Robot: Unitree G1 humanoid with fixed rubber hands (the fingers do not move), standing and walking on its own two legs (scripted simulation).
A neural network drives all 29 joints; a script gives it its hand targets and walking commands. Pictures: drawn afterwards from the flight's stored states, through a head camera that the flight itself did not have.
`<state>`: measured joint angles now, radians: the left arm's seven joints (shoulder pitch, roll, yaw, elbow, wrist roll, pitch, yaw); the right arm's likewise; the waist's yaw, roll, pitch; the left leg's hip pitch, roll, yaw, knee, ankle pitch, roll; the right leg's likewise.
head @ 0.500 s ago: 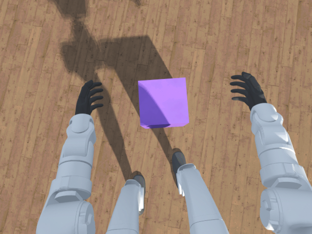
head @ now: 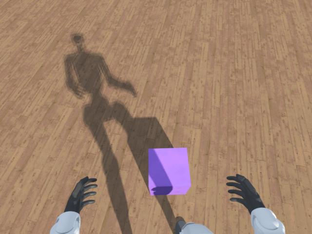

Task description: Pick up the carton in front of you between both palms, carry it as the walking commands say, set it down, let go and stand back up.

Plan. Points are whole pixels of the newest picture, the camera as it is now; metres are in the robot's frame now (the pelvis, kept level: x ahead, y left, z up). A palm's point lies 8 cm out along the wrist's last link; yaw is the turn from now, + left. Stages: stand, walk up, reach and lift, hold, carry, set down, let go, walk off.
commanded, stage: let go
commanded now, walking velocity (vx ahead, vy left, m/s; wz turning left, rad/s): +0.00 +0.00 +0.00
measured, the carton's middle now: (167, 172) +0.43 -0.06 -0.64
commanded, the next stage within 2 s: stand in 0.50 s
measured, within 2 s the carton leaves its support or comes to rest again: neither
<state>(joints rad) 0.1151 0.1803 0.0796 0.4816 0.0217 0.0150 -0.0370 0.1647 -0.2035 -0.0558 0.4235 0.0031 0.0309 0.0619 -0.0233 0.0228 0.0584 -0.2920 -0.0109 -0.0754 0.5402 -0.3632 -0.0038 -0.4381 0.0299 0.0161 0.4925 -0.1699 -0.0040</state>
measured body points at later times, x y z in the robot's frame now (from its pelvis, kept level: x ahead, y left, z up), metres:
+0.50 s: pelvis +0.02 +0.02 +0.01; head +0.05 +0.02 +0.45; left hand +0.20 +0.25 -0.07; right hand +0.19 -0.22 -0.07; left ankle -0.06 +0.12 -0.73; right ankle +0.05 -0.12 -0.73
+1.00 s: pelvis +0.03 +0.00 +0.00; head +0.05 -0.01 +0.45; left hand +0.17 +0.30 -0.09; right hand +0.18 -0.28 -0.10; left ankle -0.06 +0.12 -0.73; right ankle +0.05 -0.12 -0.73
